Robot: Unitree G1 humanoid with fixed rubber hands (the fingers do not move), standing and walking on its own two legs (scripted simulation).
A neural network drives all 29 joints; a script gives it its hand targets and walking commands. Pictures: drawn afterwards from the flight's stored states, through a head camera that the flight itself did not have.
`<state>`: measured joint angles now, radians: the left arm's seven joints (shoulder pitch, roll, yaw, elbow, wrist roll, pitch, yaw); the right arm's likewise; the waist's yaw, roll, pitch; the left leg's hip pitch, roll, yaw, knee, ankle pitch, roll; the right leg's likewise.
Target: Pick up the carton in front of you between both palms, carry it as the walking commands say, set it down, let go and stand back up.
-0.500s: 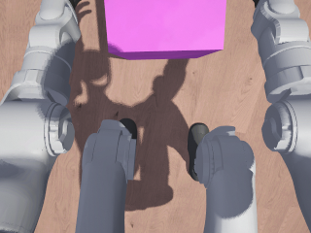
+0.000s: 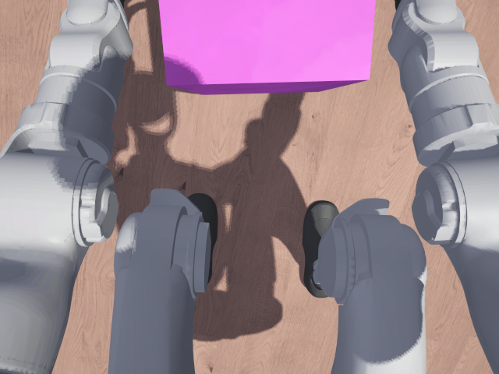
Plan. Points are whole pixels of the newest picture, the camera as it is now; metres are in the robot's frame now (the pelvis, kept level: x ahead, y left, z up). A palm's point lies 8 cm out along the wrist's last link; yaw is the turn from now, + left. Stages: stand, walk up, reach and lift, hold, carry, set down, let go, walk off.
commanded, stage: reach and lift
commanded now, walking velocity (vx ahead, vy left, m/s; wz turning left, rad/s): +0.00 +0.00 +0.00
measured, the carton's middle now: (262, 11) +0.55 +0.02 -0.25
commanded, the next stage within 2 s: none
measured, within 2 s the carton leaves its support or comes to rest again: leaves its support in 0.50 s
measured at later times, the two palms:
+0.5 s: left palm out of the picture +0.54 +0.18 -0.16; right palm out of the picture +0.56 -0.13 -0.17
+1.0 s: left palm out of the picture +0.49 +0.17 +0.04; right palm out of the picture +0.50 -0.13 +0.04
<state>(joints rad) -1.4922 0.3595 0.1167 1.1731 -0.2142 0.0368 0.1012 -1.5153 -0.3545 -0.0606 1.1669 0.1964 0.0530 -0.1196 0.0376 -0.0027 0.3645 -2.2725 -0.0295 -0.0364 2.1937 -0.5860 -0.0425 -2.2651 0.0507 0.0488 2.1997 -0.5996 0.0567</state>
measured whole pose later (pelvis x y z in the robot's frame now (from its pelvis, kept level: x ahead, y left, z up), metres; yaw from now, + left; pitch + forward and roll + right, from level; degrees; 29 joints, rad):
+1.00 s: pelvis -0.01 +0.00 +0.10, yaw +0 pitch +44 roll +0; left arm -1.16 0.04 0.53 0.76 0.25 0.37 0.04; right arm -1.17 -0.02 -0.50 0.78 -0.25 0.36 -0.06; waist 0.02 -0.01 -0.12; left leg -2.09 -0.10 -0.09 1.79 -0.47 -0.08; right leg -2.08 0.12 0.09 1.80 -0.49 0.08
